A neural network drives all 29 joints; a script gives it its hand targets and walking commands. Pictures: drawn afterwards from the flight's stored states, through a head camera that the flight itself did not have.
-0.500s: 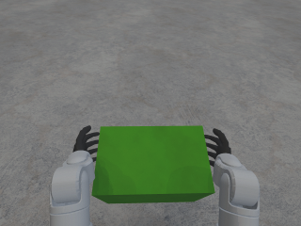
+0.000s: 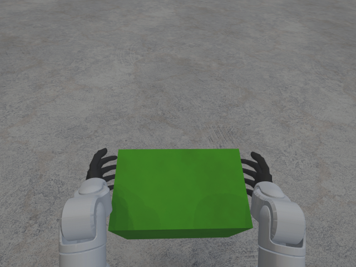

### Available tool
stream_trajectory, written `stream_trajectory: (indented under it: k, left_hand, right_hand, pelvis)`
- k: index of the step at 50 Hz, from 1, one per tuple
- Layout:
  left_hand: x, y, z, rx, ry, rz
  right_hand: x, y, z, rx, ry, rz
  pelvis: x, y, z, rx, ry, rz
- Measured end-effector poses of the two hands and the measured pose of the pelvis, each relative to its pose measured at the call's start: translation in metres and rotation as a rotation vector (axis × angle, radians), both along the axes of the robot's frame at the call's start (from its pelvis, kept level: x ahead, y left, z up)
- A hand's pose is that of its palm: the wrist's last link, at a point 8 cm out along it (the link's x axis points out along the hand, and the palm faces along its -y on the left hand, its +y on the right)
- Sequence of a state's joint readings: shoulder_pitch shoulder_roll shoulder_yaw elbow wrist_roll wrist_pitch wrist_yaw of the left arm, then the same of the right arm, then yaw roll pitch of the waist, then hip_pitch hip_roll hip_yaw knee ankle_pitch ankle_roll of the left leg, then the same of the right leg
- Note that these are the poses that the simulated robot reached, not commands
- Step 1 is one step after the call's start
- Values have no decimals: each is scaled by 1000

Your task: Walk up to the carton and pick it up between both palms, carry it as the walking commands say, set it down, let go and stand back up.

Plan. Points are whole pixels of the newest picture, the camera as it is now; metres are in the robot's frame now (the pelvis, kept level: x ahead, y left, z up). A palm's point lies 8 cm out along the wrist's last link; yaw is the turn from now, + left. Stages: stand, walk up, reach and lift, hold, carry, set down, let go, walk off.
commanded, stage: carry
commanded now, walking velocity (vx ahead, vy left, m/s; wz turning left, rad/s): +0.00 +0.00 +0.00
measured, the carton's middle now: (178, 197) +0.28 +0.00 +0.02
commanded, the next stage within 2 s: hold in 1.64 s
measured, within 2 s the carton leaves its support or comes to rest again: neither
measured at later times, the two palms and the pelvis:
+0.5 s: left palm (103, 177) +0.29 +0.17 +0.07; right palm (253, 181) +0.29 -0.16 +0.07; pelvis +0.01 +0.00 +0.00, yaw +0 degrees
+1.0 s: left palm (109, 177) +0.29 +0.16 +0.07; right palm (257, 181) +0.29 -0.17 +0.07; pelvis +0.02 -0.01 +0.00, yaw +0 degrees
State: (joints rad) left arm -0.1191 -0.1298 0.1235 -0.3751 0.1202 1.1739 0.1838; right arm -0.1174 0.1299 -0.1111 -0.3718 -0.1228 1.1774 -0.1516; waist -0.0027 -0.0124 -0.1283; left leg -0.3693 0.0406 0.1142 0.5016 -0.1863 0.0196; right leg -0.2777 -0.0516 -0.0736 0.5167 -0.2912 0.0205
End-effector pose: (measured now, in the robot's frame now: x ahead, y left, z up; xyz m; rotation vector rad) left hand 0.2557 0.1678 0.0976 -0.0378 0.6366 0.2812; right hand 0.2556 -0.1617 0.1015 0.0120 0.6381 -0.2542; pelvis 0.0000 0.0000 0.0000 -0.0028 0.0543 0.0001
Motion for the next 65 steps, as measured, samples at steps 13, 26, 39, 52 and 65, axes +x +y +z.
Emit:
stream_trajectory:
  k: [13, 26, 39, 52, 65]
  left_hand:
    - [16, 1, -9, 5, 15, -5]
    - [34, 1, -25, 13, 17, -9]
    - [36, -4, -27, 16, 0, -12]
    - [38, -12, -30, 22, 3, -21]
    - [39, -20, -36, 28, 7, -28]
  right_hand:
    - [16, 1, -10, 1, 16, 7]
    - [34, 0, -29, 0, 19, 18]
    - [37, -5, -31, 1, 3, 22]
    - [38, -14, -35, 0, 6, 25]
    - [39, -21, -42, -2, 11, 30]
  pelvis:
    - [10, 1, 0, 3, 2, -1]
    - [14, 0, 0, 4, 3, -1]
    - [19, -6, -1, 5, 0, -1]
    - [19, -13, 0, 6, -4, -1]
    - [17, -20, -1, 7, -8, 0]
